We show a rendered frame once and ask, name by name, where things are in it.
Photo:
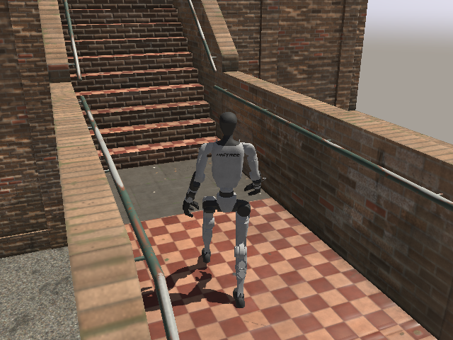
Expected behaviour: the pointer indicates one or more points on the right robot forearm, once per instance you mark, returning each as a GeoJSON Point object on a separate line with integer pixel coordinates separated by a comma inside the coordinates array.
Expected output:
{"type": "Point", "coordinates": [257, 183]}

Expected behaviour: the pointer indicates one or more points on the robot left thigh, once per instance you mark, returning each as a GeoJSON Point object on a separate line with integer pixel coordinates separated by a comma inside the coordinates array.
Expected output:
{"type": "Point", "coordinates": [209, 205]}

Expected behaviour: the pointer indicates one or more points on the right robot shin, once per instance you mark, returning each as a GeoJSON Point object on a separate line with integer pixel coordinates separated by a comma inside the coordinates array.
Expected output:
{"type": "Point", "coordinates": [241, 267]}

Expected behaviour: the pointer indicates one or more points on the robot left upper arm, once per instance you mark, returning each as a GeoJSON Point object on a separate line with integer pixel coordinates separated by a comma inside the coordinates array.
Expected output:
{"type": "Point", "coordinates": [202, 158]}

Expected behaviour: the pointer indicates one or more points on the left robot forearm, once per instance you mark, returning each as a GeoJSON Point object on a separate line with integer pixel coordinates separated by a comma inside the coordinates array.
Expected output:
{"type": "Point", "coordinates": [190, 195]}

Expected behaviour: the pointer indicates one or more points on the robot right upper arm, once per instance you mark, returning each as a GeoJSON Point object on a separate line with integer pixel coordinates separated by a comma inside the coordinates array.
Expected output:
{"type": "Point", "coordinates": [250, 150]}

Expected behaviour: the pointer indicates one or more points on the robot right hand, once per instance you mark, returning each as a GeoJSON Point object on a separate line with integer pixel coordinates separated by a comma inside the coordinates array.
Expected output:
{"type": "Point", "coordinates": [249, 187]}

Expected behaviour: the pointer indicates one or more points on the robot left hand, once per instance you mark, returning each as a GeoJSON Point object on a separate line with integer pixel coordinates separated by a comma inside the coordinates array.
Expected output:
{"type": "Point", "coordinates": [187, 206]}

